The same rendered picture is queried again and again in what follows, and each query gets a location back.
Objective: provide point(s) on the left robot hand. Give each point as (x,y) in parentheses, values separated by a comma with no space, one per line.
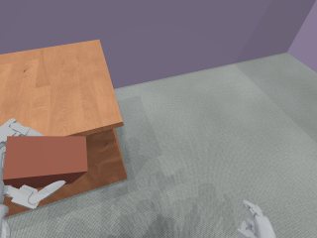
(25,196)

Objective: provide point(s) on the left robot forearm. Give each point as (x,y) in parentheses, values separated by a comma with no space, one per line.
(5,229)

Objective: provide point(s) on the right robot hand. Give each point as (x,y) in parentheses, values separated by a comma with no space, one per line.
(259,228)

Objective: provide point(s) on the table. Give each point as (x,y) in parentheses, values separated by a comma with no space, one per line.
(65,91)

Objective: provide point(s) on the sponge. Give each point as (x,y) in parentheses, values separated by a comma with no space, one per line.
(37,161)

